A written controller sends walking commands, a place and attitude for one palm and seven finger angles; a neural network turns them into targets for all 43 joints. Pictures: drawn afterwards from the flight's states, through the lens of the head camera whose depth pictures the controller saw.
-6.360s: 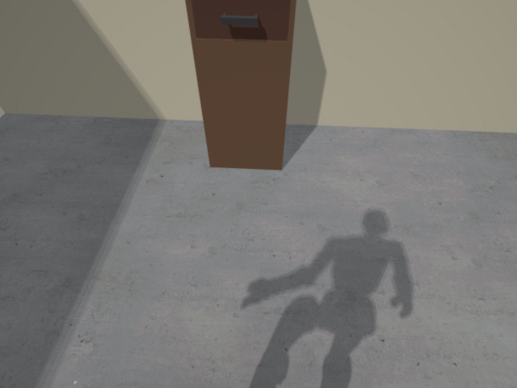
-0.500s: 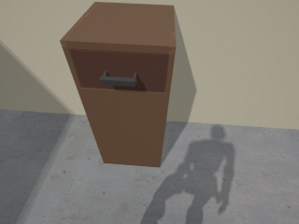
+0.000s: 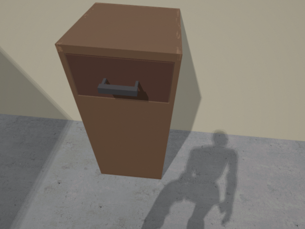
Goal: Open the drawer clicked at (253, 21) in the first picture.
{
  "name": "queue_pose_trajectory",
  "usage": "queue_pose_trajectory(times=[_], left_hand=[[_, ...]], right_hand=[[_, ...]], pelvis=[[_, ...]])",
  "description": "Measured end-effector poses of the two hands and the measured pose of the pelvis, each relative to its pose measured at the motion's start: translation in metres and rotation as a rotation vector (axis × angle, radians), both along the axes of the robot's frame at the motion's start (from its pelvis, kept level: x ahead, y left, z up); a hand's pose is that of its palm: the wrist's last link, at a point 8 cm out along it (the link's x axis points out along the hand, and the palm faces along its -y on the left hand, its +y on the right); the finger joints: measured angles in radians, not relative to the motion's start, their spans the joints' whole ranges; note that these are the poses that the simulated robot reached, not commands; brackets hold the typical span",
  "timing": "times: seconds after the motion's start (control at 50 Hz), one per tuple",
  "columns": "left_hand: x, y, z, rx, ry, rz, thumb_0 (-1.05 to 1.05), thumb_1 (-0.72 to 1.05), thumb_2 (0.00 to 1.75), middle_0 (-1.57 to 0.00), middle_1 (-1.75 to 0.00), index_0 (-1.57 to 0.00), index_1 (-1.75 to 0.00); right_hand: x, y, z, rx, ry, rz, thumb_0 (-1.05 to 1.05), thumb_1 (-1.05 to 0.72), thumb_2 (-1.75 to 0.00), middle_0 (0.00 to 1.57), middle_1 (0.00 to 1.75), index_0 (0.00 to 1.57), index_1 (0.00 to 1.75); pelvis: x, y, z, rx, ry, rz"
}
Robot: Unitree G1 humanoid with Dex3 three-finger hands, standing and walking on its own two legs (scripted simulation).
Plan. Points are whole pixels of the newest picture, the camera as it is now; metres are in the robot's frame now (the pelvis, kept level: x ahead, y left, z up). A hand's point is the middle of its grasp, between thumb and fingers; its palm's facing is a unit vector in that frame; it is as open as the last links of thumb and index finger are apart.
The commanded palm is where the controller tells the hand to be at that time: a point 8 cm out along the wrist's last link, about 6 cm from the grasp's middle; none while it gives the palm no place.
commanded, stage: come to a stop and stand still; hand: left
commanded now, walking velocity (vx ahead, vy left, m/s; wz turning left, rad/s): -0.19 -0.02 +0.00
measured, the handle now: (119, 86) +0.56 +0.16 +0.06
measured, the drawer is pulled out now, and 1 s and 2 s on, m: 0.00 0.00 0.00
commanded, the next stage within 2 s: look again from close up in 1.04 s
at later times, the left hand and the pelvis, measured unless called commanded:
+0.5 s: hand out of the picture +0.06 +0.16 -0.16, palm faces +0.09 -0.97 -0.22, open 7.3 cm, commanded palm none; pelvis +0.02 -0.02 +0.01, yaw +2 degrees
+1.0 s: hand out of the picture -0.04 +0.13 -0.16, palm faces +0.03 -0.99 -0.15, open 7.4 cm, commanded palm none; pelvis -0.01 -0.02 +0.02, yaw +0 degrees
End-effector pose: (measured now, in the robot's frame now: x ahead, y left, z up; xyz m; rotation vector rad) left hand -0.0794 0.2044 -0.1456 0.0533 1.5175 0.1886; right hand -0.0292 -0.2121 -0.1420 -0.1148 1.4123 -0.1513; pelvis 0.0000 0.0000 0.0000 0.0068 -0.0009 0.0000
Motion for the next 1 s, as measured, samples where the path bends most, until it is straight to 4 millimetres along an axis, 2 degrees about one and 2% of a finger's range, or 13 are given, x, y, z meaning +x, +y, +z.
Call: queue_pose_trajectory(times=[0.04,0.08,0.14,0.2,0.28,0.38,0.44,0.5,0.6,0.7,0.82,1.0], left_hand=[[0.006,-0.002,0.0,-0.012,0.037,-0.022,0.0,0.91,0.9,-0.2,-0.3,-0.19,-0.3],[0.022,-0.003,0.003,-0.011,0.046,-0.052,0.0,0.91,0.9,-0.2,-0.3,-0.19,-0.3],[0.06,-0.007,0.008,0.005,-0.01,-0.071,0.0,0.91,0.9,-0.2,-0.3,-0.19,-0.3],[0.097,-0.011,0.008,0.047,-0.102,-0.083,0.01,0.92,0.9,-0.2,-0.3,-0.19,-0.3],[0.122,-0.008,0.015,0.098,-0.156,-0.073,0.03,0.95,0.9,-0.2,-0.3,-0.2,-0.3],[0.135,-0.005,0.022,0.118,-0.216,-0.052,0.02,0.95,0.9,-0.2,-0.3,-0.2,-0.3],[0.132,0.0,0.022,0.108,-0.228,-0.043,0.01,0.94,0.9,-0.21,-0.3,-0.2,-0.3],[0.127,0.007,0.013,0.086,-0.227,-0.042,0.01,0.93,0.9,-0.21,-0.3,-0.2,-0.3],[0.112,0.012,0.009,0.059,-0.196,-0.046,0.0,0.93,0.9,-0.2,-0.3,-0.2,-0.3],[0.091,0.011,0.013,0.056,-0.166,-0.053,0.0,0.93,0.9,-0.2,-0.3,-0.19,-0.3],[0.061,-0.004,0.018,0.031,-0.114,-0.064,0.0,0.92,0.9,-0.2,-0.3,-0.19,-0.3],[0.034,-0.022,0.014,0.002,-0.073,-0.068,0.0,0.91,0.9,-0.2,-0.3,-0.2,-0.3]], right_hand=[[0.011,0.0,0.001,-0.01,-0.035,-0.016,0.01,-0.91,-0.89,0.2,0.3,0.2,0.3],[0.015,0.001,0.003,-0.012,-0.046,-0.036,0.01,-0.91,-0.89,0.2,0.3,0.2,0.3],[0.013,0.0,0.004,0.006,-0.007,-0.044,0.01,-0.91,-0.89,0.2,0.3,0.2,0.3],[0.012,-0.005,-0.005,0.037,0.053,-0.039,0.01,-0.9,-0.89,0.2,0.3,0.2,0.3],[0.022,-0.015,-0.009,0.051,0.098,-0.035,0.01,-0.9,-0.89,0.2,0.3,0.2,0.3],[0.053,-0.026,-0.001,0.026,0.047,0.01,0.01,-0.91,-0.89,0.2,0.3,0.2,0.3],[0.071,-0.033,0.006,-0.015,-0.005,0.038,0.02,-0.93,-0.89,0.2,0.3,0.2,0.3],[0.083,-0.037,0.011,-0.051,-0.081,0.048,0.02,-0.93,-0.89,0.2,0.3,0.2,0.3],[0.085,-0.029,0.021,-0.068,-0.141,0.066,0.01,-0.92,-0.89,0.2,0.3,0.2,0.3],[0.082,-0.023,0.018,-0.048,-0.151,0.068,0.01,-0.93,-0.89,0.2,0.3,0.2,0.3],[0.067,-0.027,0.017,-0.033,-0.137,0.047,0.01,-0.95,-0.89,0.2,0.3,0.2,0.3],[0.02,-0.025,0.015,-0.011,-0.031,0.038,0.01,-0.92,-0.89,0.2,0.3,0.2,0.3]], pelvis=[[0.008,0.0,0.0,0.008,0.001,-0.021],[0.014,-0.003,0.003,0.011,0.0,-0.037],[0.021,-0.011,0.007,0.012,0.0,-0.033],[0.029,-0.022,0.003,0.027,-0.003,-0.02],[0.036,-0.031,0.004,0.013,0.001,0.018],[0.029,-0.031,0.011,0.015,-0.001,0.034],[0.022,-0.026,0.013,0.013,-0.003,0.036],[0.017,-0.019,0.009,-0.003,-0.008,0.028],[0.01,-0.011,0.011,0.007,-0.014,0.012],[0.004,-0.01,0.013,0.022,-0.006,0.006],[-0.003,-0.011,0.017,0.001,-0.019,0.004],[-0.012,-0.016,0.018,-0.016,-0.018,0.008]])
